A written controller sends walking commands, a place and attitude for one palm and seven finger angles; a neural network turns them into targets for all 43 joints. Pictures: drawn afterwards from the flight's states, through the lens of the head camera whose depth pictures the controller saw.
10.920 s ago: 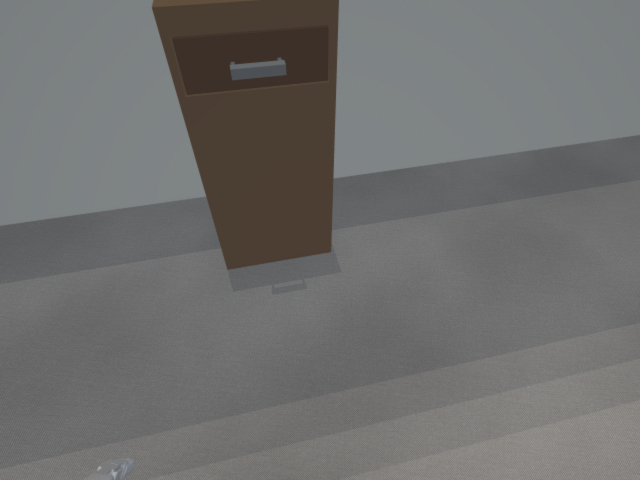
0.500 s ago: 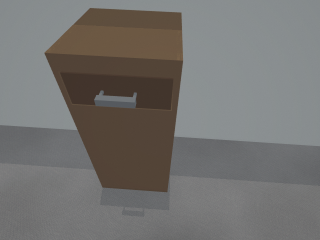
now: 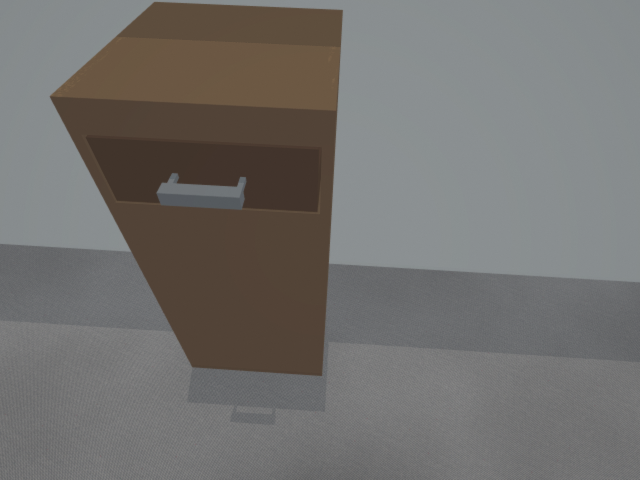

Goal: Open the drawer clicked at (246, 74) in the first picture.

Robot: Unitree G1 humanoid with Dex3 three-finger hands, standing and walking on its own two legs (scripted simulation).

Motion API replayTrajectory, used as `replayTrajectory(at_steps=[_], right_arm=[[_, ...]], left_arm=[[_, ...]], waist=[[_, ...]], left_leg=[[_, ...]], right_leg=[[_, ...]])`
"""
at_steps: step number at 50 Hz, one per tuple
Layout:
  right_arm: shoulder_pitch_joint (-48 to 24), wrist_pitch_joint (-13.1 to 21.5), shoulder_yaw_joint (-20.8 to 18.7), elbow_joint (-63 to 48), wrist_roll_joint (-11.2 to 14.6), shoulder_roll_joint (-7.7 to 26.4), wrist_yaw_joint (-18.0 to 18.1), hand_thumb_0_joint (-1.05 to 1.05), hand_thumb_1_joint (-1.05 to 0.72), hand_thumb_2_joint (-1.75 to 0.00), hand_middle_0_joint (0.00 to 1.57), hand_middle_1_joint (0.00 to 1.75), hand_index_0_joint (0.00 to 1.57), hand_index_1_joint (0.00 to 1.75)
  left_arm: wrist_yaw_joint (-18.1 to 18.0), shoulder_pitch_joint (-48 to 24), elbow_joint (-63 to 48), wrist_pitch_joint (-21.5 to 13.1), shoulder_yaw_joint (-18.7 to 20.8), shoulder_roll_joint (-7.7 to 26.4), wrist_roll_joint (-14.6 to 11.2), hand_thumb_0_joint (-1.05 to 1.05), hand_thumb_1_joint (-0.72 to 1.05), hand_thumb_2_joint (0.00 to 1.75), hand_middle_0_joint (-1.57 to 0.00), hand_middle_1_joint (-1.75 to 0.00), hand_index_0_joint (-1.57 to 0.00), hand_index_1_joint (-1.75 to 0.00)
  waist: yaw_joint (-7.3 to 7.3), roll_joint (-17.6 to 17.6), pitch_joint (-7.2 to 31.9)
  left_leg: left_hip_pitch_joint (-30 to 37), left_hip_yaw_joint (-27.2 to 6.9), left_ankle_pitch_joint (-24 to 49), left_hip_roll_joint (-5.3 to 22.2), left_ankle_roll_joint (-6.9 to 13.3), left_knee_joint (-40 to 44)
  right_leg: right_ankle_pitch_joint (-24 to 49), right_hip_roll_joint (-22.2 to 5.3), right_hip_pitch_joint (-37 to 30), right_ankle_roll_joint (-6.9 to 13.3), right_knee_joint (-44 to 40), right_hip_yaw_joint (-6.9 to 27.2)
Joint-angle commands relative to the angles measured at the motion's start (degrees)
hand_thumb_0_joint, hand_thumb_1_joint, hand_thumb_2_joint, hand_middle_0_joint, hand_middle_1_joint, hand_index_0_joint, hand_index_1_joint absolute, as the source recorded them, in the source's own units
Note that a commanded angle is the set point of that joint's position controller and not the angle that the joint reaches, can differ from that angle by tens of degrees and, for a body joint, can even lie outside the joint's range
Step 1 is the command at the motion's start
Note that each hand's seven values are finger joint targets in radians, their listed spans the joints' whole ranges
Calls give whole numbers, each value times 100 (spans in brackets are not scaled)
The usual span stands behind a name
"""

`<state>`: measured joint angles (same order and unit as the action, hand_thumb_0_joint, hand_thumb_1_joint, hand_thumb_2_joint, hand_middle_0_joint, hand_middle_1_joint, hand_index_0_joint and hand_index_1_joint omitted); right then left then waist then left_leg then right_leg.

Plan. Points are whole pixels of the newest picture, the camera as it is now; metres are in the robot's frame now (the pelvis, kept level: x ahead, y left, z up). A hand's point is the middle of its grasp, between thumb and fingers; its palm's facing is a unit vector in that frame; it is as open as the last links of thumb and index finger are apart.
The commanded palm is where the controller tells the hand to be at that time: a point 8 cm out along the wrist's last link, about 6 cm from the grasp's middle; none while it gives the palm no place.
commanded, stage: come to a stop and stand still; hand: left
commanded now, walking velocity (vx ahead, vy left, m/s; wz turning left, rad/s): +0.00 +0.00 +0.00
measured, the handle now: (205, 187) +0.55 +0.24 +0.04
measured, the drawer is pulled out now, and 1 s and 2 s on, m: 0.00 0.00 0.00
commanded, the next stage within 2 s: look again from close up in 0.06 s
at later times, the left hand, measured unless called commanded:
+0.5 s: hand out of the picture -0.01 +0.20 -0.18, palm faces +0.02 -0.99 -0.17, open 7.4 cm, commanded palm none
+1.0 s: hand out of the picture -0.06 +0.21 -0.18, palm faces -0.01 -0.99 -0.13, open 7.4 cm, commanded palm none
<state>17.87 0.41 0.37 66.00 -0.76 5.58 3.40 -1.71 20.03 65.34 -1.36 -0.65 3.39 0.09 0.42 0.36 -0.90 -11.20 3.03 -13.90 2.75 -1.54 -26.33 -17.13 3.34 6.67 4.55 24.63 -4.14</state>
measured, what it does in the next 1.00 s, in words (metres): shifts its weight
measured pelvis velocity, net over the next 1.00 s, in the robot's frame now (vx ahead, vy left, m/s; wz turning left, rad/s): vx -0.01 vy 0.05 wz -0.05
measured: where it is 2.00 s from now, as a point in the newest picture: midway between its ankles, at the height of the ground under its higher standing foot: outside the picture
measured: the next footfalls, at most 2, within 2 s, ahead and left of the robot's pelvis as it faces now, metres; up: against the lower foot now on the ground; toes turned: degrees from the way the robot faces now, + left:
none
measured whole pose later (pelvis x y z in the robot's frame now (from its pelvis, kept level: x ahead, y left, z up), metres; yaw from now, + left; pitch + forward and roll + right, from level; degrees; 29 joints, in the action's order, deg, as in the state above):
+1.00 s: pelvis -0.01 +0.05 +0.00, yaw -3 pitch +0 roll +0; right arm 20.9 0.0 -0.1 62.5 -1.4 8.2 1.7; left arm -0.7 23.9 62.4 0.3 0.0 7.5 1.7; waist -0.1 1.2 1.0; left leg -13.8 4.5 -15.1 -3.0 5.0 -28.4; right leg -19.9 -0.7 12.3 2.3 30.7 -1.9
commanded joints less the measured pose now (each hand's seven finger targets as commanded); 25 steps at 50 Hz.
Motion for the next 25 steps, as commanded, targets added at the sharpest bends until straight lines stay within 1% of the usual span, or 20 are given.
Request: replayTrajectory(at_steps=[1, 2, 7, 8, 9, 10, 11, 12, 13, 14, 15, 16, 17, 18, 19, 20, 21, 22, 24, 25], right_arm=[[426, 68, -45, -86, 22, 361, -25, 0, -90, -90, 20, 30, 20, 30], [427, 72, -41, -102, 20, 364, -27, 0, -90, -90, 20, 30, 20, 30], [409, 53, -32, -86, 10, 381, -42, 0, -90, -90, 20, 30, 20, 30], [-528, 151, -98, -538, 68, 665, -128, 0, -90, -90, 20, 30, 20, 30], [-349, 54, -67, -851, 76, 565, -163, 0, -90, -90, 20, 30, 20, 30], [81, 17, -81, -796, 40, 321, -127, 0, -90, -90, 20, 30, 20, 30], [103, 16, -108, -764, 55, 401, -139, 0, -90, -90, 20, 30, 20, 30], [105, 25, -101, -780, 71, 399, -158, 0, -90, -90, 20, 30, 20, 30], [93, 42, -108, -814, 73, 396, -171, 0, -90, -90, 20, 30, 20, 30], [167, 47, -103, -806, 62, 379, -182, 0, -90, -90, 20, 30, 20, 30], [241, 45, -82, -753, 42, 377, -170, 0, -90, -90, 20, 30, 20, 30], [298, 43, -79, -716, 24, 391, -160, 0, -90, -90, 20, 30, 20, 30], [339, 53, -88, -705, 8, 508, -153, 0, -90, -90, 20, 30, 20, 30], [324, 73, -84, -715, -8, 620, -143, 0, -90, -90, 20, 30, 20, 30], [338, 77, -83, -736, -17, 692, -144, 0, -90, -90, 20, 30, 20, 30], [318, 71, -65, -702, -32, 727, -130, 0, -90, -90, 20, 30, 20, 30], [283, 79, -47, -693, -23, 720, -136, 0, -90, -90, 20, 30, 20, 30], [205, 72, -35, -736, -21, 724, -137, 0, -90, -90, 20, 30, 20, 30], [213, 75, -49, -755, -29, 794, -149, 0, -90, -90, 20, 30, 20, 30], [229, 75, -42, -779, -37, 823, -150, 0, -90, -90, 20, 30, 20, 30]], left_arm=[[-47, 529, -91, -32, 96, 512, 25, 0, 90, 90, -20, -30, -20, -30], [-49, 547, -104, -34, 98, 493, 22, 0, 90, 90, -20, -30, -20, -30], [-60, 537, -122, -35, 99, 544, 21, 0, 90, 90, -20, -30, -20, -30], [-308, 1067, 44, -241, 188, 987, 133, 0, 90, 90, -20, -30, -20, -30], [-305, 994, -61, -291, 177, 1182, 122, 0, 90, 90, -20, -30, -20, -30], [-290, 934, -239, -259, 182, 1080, 119, 0, 90, 90, -20, -30, -20, -30], [-276, 810, -299, -229, 159, 1020, 118, 0, 90, 90, -20, -30, -20, -30], [-253, 737, -394, -221, 171, 1031, 109, 0, 90, 90, -20, -30, -20, -30], [-234, 646, -499, -209, 179, 1028, 117, 0, 90, 90, -20, -30, -20, -30], [-225, 525, -583, -178, 187, 1054, 114, 0, 90, 90, -20, -30, -20, -30], [-211, 428, -598, -135, 168, 1046, 97, 0, 90, 90, -20, -30, -20, -30], [-196, 375, -594, -105, 146, 1000, 78, 0, 90, 90, -20, -30, -20, -30], [-179, 332, -589, -67, 128, 947, 59, 0, 90, 90, -20, -30, -20, -30], [-164, 367, -584, -38, 111, 847, 48, 0, 90, 90, -20, -30, -20, -30], [-162, 422, -585, -13, 104, 802, 74, 0, 90, 90, -20, -30, -20, -30], [-145, 453, -546, -28, 90, 778, 66, 0, 90, 90, -20, -30, -20, -30], [-131, 373, -547, 3, 93, 869, 69, 0, 90, 90, -20, -30, -20, -30], [-117, 411, -554, 21, 91, 897, 67, 0, 90, 90, -20, -30, -20, -30], [-99, 417, -565, 39, 82, 903, 94, 0, 90, 90, -20, -30, -20, -30], [-91, 425, -590, 47, 78, 908, 90, 0, 90, 90, -20, -30, -20, -30]], waist=[[-33, 133, -435], [-25, 77, -372], [-19, 82, -465], [340, 578, -639], [-20, 665, -588], [-57, 856, -24], [-93, 841, 227], [-71, 897, 520], [-71, 756, 615], [-113, 463, 573], [-162, 284, 459], [-188, 151, 248], [-202, -21, -15], [-135, -245, -241], [-78, -168, -488], [-50, -182, -578], [-58, -493, -624], [2, -480, -714], [1, -358, -822], [4, -262, -764]], left_leg=[[64, -298, 798, 340, 252, 363], [85, -298, 835, 333, 259, 384], [105, -294, 812, 326, 248, 435], [-655, 38, 226, 165, 61, -1247], [-938, -89, -643, -42, 141, -1379], [-966, -197, -744, -107, 304, -1520], [-1046, -204, -686, -88, 344, -1577], [-948, -184, -673, -94, 324, -1430], [-778, -155, -621, -148, 297, -1202], [-555, -75, -444, -191, 287, -880], [-240, -61, -145, -202, 270, -496], [-10, -155, 94, -169, 263, -198], [29, -330, 337, 10, 302, -39], [-54, -557, 669, 247, 396, 59], [-250, -692, 703, 393, 474, 108], [-309, -698, 734, 367, 492, 66], [-463, -801, 644, 345, 496, 231], [-610, -878, 401, 340, 518, 363], [-772, -934, -110, 346, 521, 552], [-764, -999, -295, 353, 536, 632]], right_leg=[[1620, -903, 369, -143, -602, 771], [1676, -922, 319, -150, -608, 783], [1616, -916, 360, -140, -618, 771], [5477, -1433, 422, -820, -667, 1610], [7098, -1711, -93, -799, -300, 1391], [7371, -1735, -592, -786, -35, 1324], [6885, -1561, -693, -523, 42, 1013], [6392, -1475, -863, -217, 55, 960], [5775, -1437, -792, 65, 55, 998], [5070, -1374, -600, 173, 58, 936], [3965, -1311, -236, 192, 14, 942], [2817, -1192, 155, 134, -70, 1000], [1806, -1028, 488, 39, -118, 963], [1155, -868, 724, -45, -186, 933], [692, -769, 850, -83, -263, 841], [744, -718, 845, -90, -257, 891], [584, -728, 746, -87, -185, 819], [430, -706, 708, -96, -205, 812], [175, -695, 737, -105, -216, 783], [138, -681, 710, -108, -193, 780]])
